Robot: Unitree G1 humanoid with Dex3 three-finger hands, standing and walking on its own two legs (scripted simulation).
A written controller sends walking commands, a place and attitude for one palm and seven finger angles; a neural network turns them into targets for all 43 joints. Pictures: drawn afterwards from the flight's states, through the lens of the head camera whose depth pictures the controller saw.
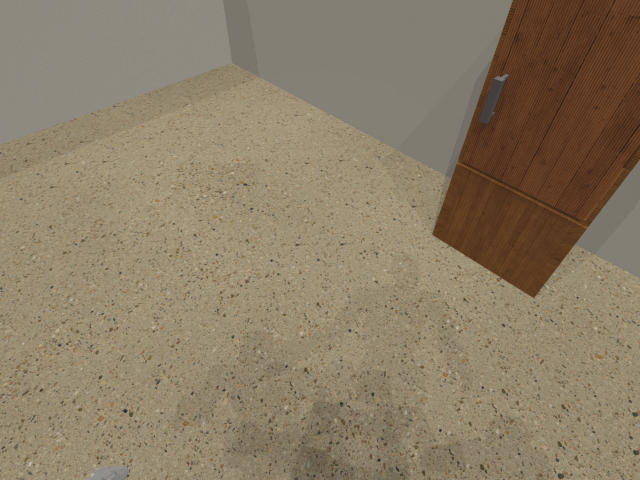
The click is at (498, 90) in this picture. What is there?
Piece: cupboard door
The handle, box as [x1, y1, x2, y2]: [479, 74, 508, 123]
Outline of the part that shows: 507,74 501,77 497,76 494,78 479,121 486,123 494,112 492,111 504,80 508,76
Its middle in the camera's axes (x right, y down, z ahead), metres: +0.52 -0.42 +1.16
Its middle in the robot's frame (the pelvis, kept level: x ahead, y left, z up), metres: +1.17 -0.47 -0.08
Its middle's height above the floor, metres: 0.69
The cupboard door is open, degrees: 0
